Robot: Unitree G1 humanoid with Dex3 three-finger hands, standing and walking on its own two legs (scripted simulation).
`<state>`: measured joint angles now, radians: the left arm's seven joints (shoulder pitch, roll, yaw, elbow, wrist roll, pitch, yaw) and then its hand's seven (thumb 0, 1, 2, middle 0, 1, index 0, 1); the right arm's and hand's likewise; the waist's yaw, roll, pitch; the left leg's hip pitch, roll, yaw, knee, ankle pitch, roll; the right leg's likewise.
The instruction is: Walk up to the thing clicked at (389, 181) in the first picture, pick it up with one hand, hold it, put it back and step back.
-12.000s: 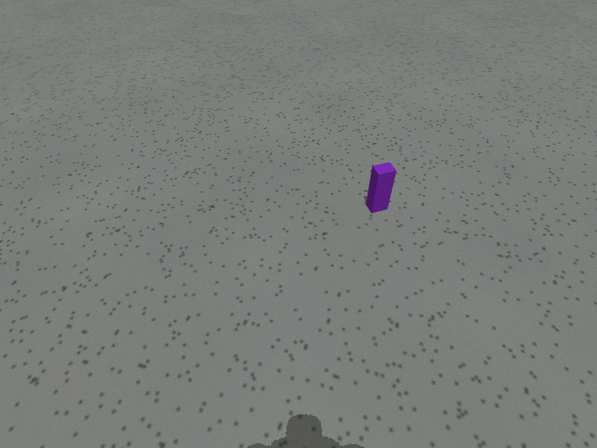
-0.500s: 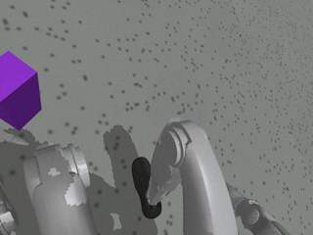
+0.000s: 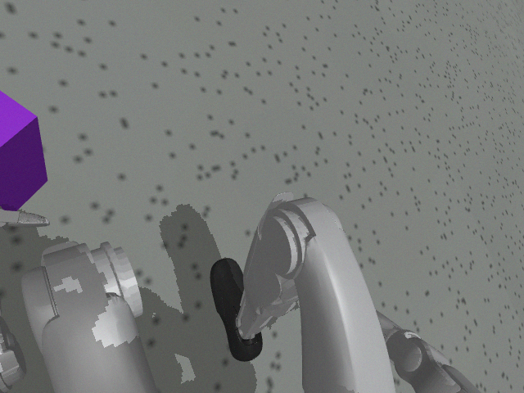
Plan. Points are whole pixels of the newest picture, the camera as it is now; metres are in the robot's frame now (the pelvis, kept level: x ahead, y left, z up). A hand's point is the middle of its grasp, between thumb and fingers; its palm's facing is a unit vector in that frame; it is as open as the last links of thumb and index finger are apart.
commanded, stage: close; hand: left
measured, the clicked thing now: out of the picture +0.46 +0.25 -0.17
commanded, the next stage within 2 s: settle in 1.16 s
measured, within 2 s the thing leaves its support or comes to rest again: leaves its support in 1.56 s
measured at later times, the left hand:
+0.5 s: hand out of the picture +0.45 +0.26 -0.15, palm faces +0.31 -0.95 +0.00, open 13.8 cm
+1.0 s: hand out of the picture +0.45 +0.27 -0.15, palm faces +0.31 -0.95 +0.00, open 11.7 cm
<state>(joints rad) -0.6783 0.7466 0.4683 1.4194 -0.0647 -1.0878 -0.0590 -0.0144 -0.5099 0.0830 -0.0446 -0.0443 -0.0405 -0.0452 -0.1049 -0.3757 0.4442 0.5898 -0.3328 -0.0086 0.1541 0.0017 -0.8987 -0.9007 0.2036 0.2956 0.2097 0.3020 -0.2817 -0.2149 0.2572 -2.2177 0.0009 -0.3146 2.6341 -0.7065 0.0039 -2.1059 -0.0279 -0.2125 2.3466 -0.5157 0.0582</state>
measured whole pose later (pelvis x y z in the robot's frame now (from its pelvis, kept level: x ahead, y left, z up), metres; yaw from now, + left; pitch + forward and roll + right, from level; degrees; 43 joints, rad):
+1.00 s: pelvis +0.00 +0.00 +0.00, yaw -1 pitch +15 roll -17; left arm -0.71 0.78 0.44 1.43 -0.06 -1.10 0.00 0.02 -0.14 0.70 -0.61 -0.66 -0.44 -0.67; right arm -0.12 -0.37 0.46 0.59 -0.34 0.01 0.16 0.00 -0.88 -0.90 0.20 0.29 0.21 0.30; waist -0.28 -0.23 0.27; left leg -2.22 0.00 -0.33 2.63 -0.71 0.00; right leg -2.10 -0.02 -0.23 2.33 -0.52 0.06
